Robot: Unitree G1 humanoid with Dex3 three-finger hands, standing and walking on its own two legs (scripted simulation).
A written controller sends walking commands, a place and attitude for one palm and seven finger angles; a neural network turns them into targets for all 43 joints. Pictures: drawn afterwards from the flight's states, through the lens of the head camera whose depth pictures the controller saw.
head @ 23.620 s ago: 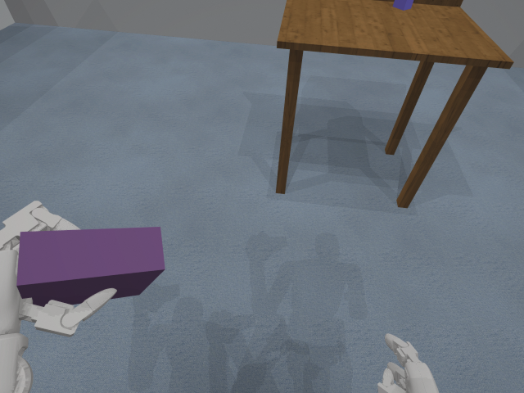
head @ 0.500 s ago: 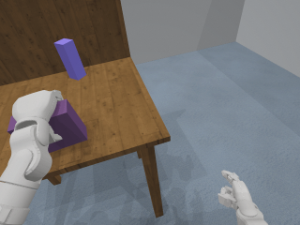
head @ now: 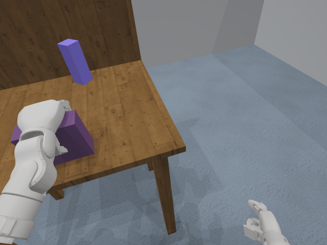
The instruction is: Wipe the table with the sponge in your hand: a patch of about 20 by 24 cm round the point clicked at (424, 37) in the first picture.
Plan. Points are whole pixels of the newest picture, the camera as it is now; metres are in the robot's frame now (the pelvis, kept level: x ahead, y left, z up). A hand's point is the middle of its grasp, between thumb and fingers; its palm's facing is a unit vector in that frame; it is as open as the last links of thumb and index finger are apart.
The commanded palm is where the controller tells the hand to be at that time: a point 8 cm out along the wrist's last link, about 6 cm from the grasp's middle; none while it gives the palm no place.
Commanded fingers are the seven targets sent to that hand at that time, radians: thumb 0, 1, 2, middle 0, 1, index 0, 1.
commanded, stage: move the sponge above the wiping area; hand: left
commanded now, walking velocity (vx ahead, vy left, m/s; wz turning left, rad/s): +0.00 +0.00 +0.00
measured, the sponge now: (62, 145) +0.30 +0.32 +0.11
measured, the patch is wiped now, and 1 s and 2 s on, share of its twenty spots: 0.00 0.00 0.00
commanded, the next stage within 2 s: none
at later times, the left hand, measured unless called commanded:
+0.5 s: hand (52, 129) +0.30 +0.32 +0.16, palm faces +0.07 -0.02 -1.00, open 9.4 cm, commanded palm +0.27 +0.32 +0.24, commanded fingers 0.00 0.10 1.30 -1.20 -1.60 -1.20 -1.60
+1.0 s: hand (49, 133) +0.29 +0.32 +0.16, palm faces +0.01 -0.03 -1.00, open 9.4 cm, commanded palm +0.26 +0.32 +0.25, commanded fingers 0.00 0.10 1.30 -1.20 -1.60 -1.20 -1.60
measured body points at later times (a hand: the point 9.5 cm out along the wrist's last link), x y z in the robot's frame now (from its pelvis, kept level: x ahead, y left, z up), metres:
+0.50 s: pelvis +0.01 +0.00 +0.00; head -0.01 -0.05 +0.45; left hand +0.29 +0.31 +0.22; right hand +0.24 -0.22 -0.09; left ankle +0.06 +0.12 -0.74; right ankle -0.02 -0.10 -0.74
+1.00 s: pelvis +0.01 -0.01 +0.00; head -0.01 -0.05 +0.45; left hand +0.29 +0.32 +0.21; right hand +0.26 -0.22 -0.09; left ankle +0.06 +0.12 -0.74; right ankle -0.02 -0.10 -0.74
